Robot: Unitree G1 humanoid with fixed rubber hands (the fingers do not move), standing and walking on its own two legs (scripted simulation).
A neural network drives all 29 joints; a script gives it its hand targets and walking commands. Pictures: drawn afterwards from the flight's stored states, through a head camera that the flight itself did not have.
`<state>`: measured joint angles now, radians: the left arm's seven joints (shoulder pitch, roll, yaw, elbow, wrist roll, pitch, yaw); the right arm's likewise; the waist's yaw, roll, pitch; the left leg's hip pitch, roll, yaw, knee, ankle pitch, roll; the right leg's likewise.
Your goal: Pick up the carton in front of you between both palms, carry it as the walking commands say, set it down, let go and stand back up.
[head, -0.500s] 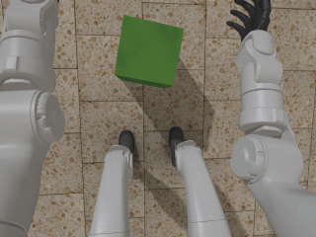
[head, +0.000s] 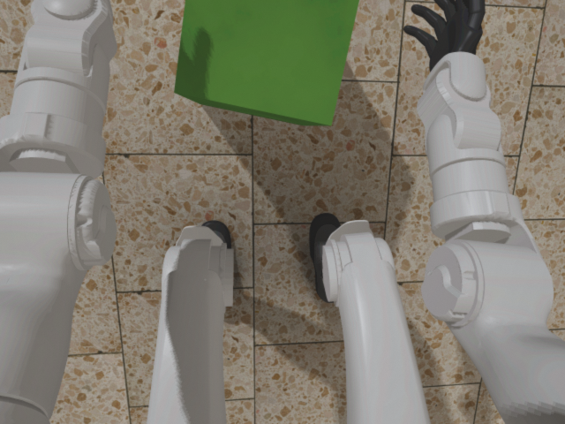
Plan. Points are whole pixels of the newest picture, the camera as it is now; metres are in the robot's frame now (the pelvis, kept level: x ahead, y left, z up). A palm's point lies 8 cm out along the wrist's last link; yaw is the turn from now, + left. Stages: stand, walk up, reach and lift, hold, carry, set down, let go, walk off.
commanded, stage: reach and lift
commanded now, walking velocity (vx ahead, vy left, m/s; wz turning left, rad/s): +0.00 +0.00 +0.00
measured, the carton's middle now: (264, 49) +0.53 +0.03 -0.37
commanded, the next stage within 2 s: none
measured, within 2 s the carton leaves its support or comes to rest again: leaves its support in 1.22 s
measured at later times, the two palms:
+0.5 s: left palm (137, 16) +0.55 +0.20 -0.31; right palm (391, 63) +0.51 -0.16 -0.31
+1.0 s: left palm (157, 16) +0.55 +0.17 -0.30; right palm (373, 57) +0.52 -0.13 -0.30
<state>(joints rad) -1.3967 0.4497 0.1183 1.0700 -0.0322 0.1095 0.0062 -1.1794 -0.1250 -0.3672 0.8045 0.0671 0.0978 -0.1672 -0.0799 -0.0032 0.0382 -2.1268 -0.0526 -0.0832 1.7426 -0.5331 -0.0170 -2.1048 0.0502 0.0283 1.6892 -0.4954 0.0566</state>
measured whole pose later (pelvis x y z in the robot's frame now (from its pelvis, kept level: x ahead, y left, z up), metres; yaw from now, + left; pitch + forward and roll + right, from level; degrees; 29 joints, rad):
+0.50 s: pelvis -0.03 +0.00 -0.12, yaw +0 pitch +36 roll -4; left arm -1.70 0.56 -0.08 1.28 -0.20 0.09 0.01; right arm -1.53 -0.23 -0.26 1.08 0.18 0.08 -0.18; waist -0.06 -0.04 0.47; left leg -2.24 -0.03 -0.06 2.21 -0.60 0.00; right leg -2.21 0.05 0.02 2.14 -0.57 0.09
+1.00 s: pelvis -0.04 +0.00 -0.12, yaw +0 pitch +34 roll -5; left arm -1.76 0.47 -0.07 1.32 -0.14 0.12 0.02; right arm -1.58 -0.17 -0.33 1.08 0.11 0.10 -0.20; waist -0.04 -0.04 0.49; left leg -2.23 -0.02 -0.07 2.22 -0.59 0.00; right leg -2.20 0.06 0.01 2.15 -0.55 0.09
